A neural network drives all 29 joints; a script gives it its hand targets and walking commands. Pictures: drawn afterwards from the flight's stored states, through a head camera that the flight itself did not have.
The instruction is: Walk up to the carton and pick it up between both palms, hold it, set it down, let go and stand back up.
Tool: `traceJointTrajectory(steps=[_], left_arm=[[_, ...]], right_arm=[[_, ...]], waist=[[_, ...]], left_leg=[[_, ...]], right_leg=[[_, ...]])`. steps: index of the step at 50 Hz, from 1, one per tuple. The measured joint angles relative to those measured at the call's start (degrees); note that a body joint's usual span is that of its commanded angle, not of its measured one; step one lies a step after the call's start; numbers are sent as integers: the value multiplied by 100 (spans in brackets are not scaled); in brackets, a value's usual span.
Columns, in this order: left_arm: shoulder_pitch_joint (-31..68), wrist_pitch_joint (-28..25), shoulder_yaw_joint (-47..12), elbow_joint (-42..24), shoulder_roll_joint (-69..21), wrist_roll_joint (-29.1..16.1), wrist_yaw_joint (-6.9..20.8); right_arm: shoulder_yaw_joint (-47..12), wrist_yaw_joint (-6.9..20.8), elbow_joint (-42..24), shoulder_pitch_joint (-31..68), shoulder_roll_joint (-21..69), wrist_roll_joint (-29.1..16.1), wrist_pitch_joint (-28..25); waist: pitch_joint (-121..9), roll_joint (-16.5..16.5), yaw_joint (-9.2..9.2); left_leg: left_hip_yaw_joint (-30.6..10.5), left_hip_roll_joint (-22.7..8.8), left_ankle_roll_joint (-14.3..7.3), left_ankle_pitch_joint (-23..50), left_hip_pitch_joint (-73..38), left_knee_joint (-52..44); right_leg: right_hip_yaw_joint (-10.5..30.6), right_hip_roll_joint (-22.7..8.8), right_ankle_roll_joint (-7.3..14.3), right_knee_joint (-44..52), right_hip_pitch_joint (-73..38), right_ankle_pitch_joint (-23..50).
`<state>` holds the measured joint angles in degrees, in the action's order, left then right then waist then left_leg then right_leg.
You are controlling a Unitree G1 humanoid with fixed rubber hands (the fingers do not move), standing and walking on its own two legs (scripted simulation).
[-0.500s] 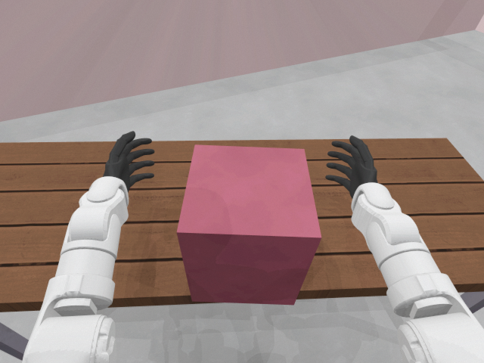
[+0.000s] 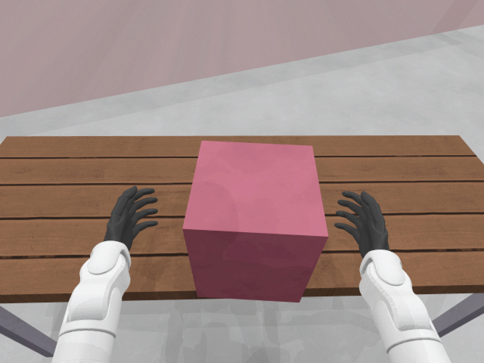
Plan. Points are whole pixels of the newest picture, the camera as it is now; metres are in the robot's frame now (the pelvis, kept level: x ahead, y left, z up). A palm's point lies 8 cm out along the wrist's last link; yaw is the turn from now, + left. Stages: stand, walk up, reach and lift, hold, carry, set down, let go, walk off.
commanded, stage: set down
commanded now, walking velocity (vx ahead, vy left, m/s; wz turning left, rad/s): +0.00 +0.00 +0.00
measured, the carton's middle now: (252, 224) +0.39 +0.02 -0.01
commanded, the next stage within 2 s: let go in 1.96 s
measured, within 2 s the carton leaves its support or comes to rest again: neither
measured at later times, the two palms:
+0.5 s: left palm (117, 302) +0.23 +0.23 -0.01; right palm (372, 304) +0.24 -0.18 +0.00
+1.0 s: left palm (114, 335) +0.19 +0.24 -0.05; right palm (375, 336) +0.20 -0.18 -0.04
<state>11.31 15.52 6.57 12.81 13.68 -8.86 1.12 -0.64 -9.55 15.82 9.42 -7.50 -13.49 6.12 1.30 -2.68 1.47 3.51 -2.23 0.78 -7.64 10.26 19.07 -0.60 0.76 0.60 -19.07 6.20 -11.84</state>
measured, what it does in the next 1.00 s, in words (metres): stands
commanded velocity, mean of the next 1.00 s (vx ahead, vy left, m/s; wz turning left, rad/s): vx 0.00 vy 0.00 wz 0.00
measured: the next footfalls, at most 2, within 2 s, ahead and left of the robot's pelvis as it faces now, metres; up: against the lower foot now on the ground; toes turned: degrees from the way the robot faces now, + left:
none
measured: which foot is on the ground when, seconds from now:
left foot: down 0.00-1.00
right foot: down 0.00-1.00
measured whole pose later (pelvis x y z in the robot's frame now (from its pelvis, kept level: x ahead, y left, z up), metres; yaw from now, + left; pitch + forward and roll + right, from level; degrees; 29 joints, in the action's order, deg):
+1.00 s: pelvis +0.02 +0.00 +0.00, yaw +0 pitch -4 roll +0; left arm -12.9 -18.8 -2.9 30.1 15.2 -9.7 1.5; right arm -2.6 -3.1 36.5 -12.4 -5.2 -8.5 -25.7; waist 1.8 -3.0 2.4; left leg 3.1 -1.8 0.8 -12.0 7.5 23.5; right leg -0.9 0.3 0.7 -22.1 2.6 -15.7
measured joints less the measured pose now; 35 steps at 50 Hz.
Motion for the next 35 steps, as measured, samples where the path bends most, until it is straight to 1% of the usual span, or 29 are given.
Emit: traceJointTrajectory(steps=[8, 16, 25, 30, 35], left_arm=[[-832, -687, -213, -42, -43, -51, -5], [-1532, -1640, -520, 173, 62, -165, 19], [-2057, -2754, -787, 742, 143, -223, 68], [-2284, -3141, -845, 913, 173, -216, 112], [-2423, -3406, -879, 1083, 181, -176, 130]], right_arm=[[-15, 153, -270, -899, 92, 201, -459], [-90, 326, -262, -1649, 117, 297, -1046], [-223, 433, 353, -2103, 203, 355, -1990], [-272, 449, 751, -2197, 250, 348, -2505], [-293, 488, 1168, -2228, 258, 339, -2920]], waist=[[10, 2, 38], [-53, 15, 68], [-61, 35, 85], [-24, 14, 93], [22, -11, 109]], left_leg=[[7, 11, -1, -61, -68, 5], [-6, 20, -1, -135, -61, 49], [-46, 20, 5, -268, -29, 214], [-63, 17, 12, -339, -46, 311], [-80, 16, 18, -395, -84, 394]], right_leg=[[8, -11, -1, 28, -82, -43], [-4, -19, 4, 34, -104, -98], [-41, -20, 10, -54, -124, -206], [-54, -19, 14, -126, -158, -269], [-69, -19, 19, -187, -213, -320]])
